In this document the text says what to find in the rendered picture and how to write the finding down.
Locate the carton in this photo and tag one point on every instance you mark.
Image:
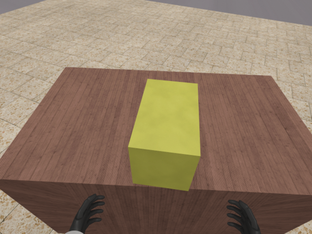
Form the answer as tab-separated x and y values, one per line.
164	147

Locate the left robot hand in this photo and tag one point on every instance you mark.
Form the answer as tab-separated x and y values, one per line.
81	220

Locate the pedestal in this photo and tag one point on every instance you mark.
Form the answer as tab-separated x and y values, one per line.
254	147

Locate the right robot hand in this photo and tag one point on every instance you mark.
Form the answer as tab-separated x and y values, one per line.
247	220

